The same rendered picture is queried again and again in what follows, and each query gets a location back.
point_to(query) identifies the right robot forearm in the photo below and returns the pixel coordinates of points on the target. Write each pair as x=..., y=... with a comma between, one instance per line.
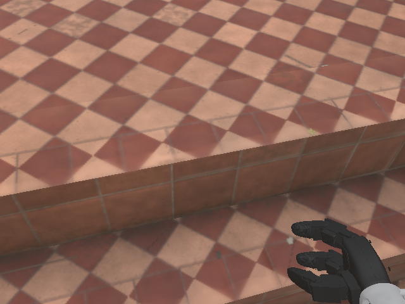
x=381, y=293

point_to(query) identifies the robot right hand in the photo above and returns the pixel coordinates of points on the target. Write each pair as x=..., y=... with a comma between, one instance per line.
x=349, y=273

